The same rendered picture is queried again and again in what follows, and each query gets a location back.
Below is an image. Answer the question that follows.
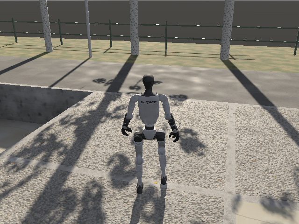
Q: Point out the robot head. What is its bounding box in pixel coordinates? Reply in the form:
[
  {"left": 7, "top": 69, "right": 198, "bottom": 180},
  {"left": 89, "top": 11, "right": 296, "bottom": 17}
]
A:
[{"left": 141, "top": 74, "right": 156, "bottom": 97}]

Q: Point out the robot left hand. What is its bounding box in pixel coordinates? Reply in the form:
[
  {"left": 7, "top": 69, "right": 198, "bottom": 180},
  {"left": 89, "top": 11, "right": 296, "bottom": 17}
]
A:
[{"left": 121, "top": 127, "right": 132, "bottom": 136}]

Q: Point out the left robot forearm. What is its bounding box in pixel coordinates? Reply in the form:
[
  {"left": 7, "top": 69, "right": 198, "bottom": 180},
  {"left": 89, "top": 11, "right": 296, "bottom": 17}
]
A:
[{"left": 122, "top": 113, "right": 130, "bottom": 129}]

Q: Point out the right robot thigh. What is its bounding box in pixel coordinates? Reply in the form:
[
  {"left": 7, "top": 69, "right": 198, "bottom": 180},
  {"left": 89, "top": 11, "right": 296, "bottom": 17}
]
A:
[{"left": 156, "top": 129, "right": 165, "bottom": 155}]

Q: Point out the right robot upper arm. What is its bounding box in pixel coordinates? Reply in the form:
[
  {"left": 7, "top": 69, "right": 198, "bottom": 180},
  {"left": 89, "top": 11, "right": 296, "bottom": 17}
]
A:
[{"left": 158, "top": 94, "right": 172, "bottom": 120}]

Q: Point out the right robot forearm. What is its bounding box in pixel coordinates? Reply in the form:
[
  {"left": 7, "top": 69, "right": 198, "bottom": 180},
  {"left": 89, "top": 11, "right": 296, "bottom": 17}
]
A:
[{"left": 168, "top": 113, "right": 178, "bottom": 133}]

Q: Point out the robot right hand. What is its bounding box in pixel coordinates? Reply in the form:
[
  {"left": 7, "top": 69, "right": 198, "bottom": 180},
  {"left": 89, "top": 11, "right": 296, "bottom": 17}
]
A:
[{"left": 169, "top": 131, "right": 180, "bottom": 142}]

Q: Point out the left robot upper arm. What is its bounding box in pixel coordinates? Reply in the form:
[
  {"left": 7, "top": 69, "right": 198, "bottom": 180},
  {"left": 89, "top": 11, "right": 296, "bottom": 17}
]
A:
[{"left": 126, "top": 94, "right": 139, "bottom": 119}]

